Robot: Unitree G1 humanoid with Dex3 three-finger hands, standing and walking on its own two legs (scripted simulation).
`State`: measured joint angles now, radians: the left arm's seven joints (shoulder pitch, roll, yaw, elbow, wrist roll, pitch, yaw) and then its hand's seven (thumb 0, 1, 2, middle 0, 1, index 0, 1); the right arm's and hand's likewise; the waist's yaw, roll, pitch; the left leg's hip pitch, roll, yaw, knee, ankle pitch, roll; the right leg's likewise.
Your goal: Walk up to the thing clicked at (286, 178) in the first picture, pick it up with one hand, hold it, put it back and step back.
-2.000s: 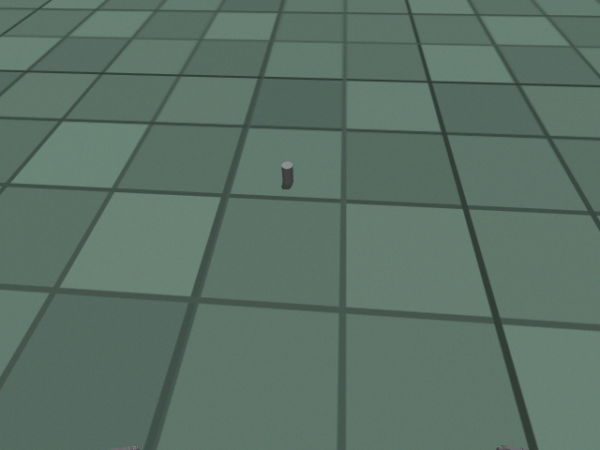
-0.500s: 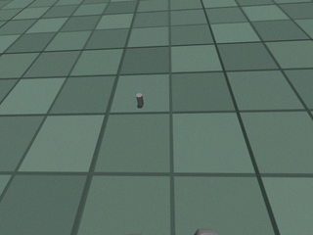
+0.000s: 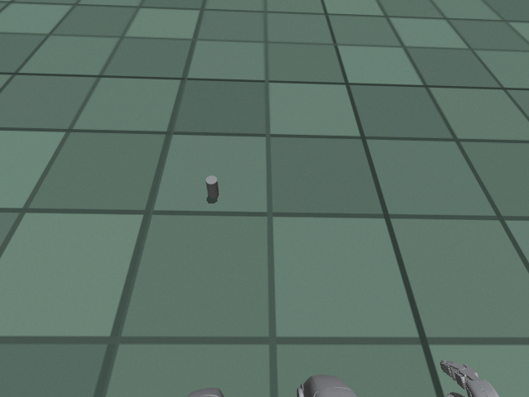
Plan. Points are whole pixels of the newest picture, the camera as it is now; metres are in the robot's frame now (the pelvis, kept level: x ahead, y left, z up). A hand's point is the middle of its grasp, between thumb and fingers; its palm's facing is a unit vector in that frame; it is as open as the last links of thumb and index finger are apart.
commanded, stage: walk up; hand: left
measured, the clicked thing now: (212, 187) +1.05 +0.24 -0.71
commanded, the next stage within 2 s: none
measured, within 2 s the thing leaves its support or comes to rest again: neither
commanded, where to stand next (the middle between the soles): +0.64 +0.02 m, yaw +0 degrees
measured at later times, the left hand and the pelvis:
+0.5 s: hand (139, 307) +0.27 +0.24 -0.12, palm faces -0.02 -0.92 -0.40, open 7.3 cm; pelvis +0.21 -0.03 +0.00, yaw +0 degrees
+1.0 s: hand (141, 226) +0.45 +0.29 -0.13, palm faces -0.08 -0.93 -0.36, open 7.3 cm; pelvis +0.39 +0.01 +0.00, yaw -1 degrees
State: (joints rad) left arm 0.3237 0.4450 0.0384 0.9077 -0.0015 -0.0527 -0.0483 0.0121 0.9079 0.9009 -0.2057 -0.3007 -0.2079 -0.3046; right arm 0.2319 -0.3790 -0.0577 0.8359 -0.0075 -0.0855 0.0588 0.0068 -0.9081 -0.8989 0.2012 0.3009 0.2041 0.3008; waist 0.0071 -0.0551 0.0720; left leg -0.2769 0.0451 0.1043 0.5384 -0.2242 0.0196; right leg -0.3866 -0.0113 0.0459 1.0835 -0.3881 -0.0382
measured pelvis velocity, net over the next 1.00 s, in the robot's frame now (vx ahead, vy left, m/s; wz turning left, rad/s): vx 0.39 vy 0.01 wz -0.01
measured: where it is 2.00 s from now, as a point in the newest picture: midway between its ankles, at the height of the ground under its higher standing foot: (258, 276)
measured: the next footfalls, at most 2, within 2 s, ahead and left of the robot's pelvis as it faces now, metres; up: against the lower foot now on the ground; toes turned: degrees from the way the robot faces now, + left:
right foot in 0.24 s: +0.26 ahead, -0.15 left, +0.00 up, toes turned -5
left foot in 0.66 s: +0.42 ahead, +0.13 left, +0.00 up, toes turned +6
